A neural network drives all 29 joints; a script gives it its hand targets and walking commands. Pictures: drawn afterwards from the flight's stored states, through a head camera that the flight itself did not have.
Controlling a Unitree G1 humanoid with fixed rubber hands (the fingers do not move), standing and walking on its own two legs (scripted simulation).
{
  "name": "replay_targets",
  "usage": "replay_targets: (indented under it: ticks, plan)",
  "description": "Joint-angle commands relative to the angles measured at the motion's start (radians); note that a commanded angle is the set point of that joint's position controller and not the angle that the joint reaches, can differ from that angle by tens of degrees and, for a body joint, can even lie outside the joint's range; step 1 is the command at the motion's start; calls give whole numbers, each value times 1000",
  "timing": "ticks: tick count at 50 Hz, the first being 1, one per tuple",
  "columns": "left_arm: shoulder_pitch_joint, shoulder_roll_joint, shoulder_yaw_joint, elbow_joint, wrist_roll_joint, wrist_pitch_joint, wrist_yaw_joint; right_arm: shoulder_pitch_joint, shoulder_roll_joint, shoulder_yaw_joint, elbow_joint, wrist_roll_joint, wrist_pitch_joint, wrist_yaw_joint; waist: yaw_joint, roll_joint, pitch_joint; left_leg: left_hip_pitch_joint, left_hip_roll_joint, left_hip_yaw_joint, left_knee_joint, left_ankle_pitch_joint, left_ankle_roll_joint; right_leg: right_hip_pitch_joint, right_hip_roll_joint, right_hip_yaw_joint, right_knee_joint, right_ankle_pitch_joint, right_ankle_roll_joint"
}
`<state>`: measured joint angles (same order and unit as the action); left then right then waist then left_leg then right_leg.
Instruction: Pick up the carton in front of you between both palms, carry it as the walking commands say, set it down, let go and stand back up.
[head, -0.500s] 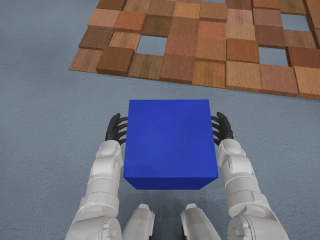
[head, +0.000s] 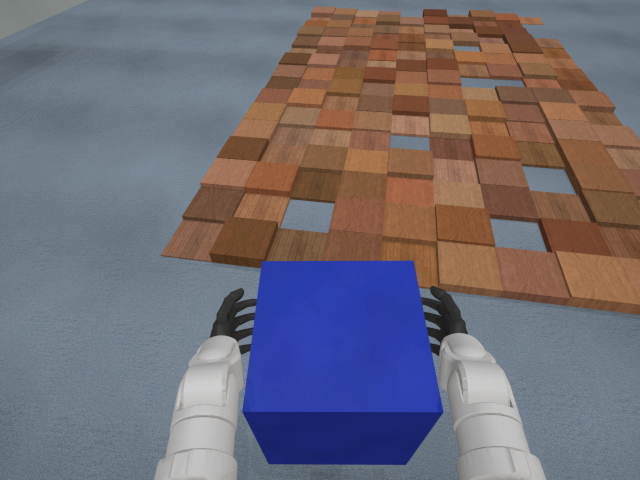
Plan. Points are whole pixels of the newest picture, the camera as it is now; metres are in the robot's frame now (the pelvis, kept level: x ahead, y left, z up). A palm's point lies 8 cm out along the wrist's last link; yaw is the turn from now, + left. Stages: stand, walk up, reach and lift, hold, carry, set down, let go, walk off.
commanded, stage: reach and lift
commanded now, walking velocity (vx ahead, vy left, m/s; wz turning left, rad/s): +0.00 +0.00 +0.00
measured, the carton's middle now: (337, 367) +0.29 +0.00 -0.05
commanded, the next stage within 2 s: hold in 1.02 s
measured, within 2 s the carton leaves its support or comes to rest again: neither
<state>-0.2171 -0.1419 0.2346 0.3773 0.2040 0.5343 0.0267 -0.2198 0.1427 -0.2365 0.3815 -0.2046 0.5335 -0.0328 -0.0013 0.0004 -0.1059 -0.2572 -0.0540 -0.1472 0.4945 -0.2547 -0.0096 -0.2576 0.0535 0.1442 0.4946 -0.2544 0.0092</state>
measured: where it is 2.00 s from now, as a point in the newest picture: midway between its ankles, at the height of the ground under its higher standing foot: outside the picture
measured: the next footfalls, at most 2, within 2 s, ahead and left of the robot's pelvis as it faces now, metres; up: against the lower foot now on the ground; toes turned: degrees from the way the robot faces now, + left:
none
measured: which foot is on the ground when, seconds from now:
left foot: down 0.00-1.00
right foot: down 0.00-1.00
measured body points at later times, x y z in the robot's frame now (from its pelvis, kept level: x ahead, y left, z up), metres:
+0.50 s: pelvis -0.02 +0.00 +0.00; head -0.04 +0.00 +0.45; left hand +0.29 +0.15 +0.02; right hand +0.29 -0.15 +0.02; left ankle +0.00 +0.13 -0.74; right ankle +0.00 -0.13 -0.74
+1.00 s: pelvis +0.00 +0.00 +0.01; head -0.04 +0.00 +0.46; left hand +0.30 +0.15 +0.03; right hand +0.30 -0.15 +0.03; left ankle +0.00 +0.13 -0.74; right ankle +0.00 -0.13 -0.74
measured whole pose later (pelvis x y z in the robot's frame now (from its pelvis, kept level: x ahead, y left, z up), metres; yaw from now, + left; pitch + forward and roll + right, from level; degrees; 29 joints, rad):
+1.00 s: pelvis +0.00 +0.00 +0.01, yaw +0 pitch -5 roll +0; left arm -0.24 -0.15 0.22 0.27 0.26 0.69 0.00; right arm -0.24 0.15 -0.22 0.27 -0.26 0.69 0.00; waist 0.00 0.00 -0.01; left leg -0.08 -0.04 -0.14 0.38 -0.21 -0.01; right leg -0.08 0.04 0.14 0.38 -0.21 0.01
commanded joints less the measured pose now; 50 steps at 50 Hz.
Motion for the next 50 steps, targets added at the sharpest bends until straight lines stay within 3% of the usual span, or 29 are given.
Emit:
replay_targets:
  ticks: [1,6,16,37,50]
  plan:
    - [-460,-957,-549,5,-166,42,-250,-458,957,553,2,167,43,256,0,-1,-115,110,-37,61,-104,186,-2,110,34,-60,-102,190,5]
    - [-544,-955,-472,48,-131,57,-268,-544,955,474,45,134,59,272,1,-2,-49,81,-29,68,-110,51,7,88,30,-66,-110,50,-3]
    - [-658,-989,-500,28,-145,51,-275,-652,989,501,28,147,53,281,2,2,-146,117,-30,75,-99,49,5,123,31,-74,-97,50,-4]
    - [-502,-951,-544,-97,-174,101,-261,-500,951,544,-97,174,101,267,2,1,-154,216,-41,69,-137,278,-8,215,42,-65,-138,273,9]
    - [-486,-935,-560,-148,-185,131,-259,-483,936,560,-151,186,131,265,3,0,-129,231,-43,67,-154,277,-9,229,42,-64,-154,271,10]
